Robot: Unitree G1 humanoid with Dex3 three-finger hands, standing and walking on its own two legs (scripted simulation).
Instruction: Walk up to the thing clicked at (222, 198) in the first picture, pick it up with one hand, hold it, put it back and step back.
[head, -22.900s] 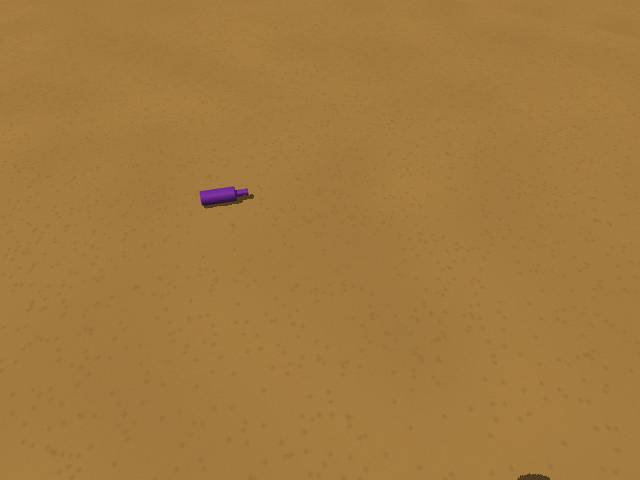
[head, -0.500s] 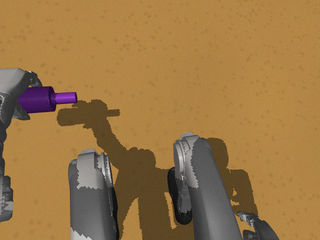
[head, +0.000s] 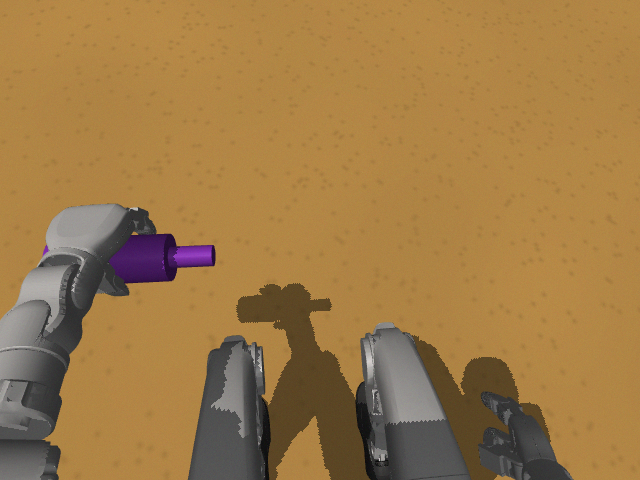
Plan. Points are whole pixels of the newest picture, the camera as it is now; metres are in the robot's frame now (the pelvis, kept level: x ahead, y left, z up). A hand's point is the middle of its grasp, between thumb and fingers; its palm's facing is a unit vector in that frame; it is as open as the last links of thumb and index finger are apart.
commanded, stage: lift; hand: left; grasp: from above
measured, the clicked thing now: (136, 258) +0.41 +0.24 -0.10
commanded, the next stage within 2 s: hold in 0.76 s
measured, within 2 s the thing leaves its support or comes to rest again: neither
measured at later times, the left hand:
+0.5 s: hand (70, 232) +0.37 +0.23 +0.08, palm faces -0.45 -0.06 -0.89, open 9.2 cm
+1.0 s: hand (44, 176) +0.39 +0.22 +0.15, palm faces -0.47 -0.05 -0.88, open 9.3 cm
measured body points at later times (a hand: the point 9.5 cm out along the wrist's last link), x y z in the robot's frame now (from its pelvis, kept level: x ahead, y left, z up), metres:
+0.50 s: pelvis +0.04 -0.01 +0.15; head +0.11 +0.00 +0.60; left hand +0.39 +0.23 +0.14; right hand +0.14 -0.27 +0.03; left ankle +0.09 +0.12 -0.49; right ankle +0.10 -0.15 -0.49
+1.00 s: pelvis +0.07 -0.01 +0.21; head +0.12 -0.02 +0.66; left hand +0.41 +0.22 +0.20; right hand +0.18 -0.27 +0.09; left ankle +0.09 +0.12 -0.49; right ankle +0.10 -0.15 -0.49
